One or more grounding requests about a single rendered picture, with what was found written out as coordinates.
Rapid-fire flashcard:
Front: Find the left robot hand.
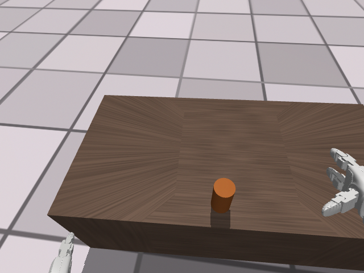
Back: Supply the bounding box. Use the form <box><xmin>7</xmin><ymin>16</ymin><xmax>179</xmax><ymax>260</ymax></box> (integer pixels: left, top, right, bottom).
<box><xmin>49</xmin><ymin>232</ymin><xmax>75</xmax><ymax>273</ymax></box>

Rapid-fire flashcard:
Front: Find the right robot hand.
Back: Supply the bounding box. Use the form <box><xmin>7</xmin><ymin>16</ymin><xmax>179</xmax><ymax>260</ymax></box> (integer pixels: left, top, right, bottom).
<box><xmin>321</xmin><ymin>148</ymin><xmax>364</xmax><ymax>217</ymax></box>

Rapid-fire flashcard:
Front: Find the can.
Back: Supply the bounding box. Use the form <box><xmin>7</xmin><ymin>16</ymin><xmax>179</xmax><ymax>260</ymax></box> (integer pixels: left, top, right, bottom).
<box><xmin>211</xmin><ymin>178</ymin><xmax>235</xmax><ymax>213</ymax></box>

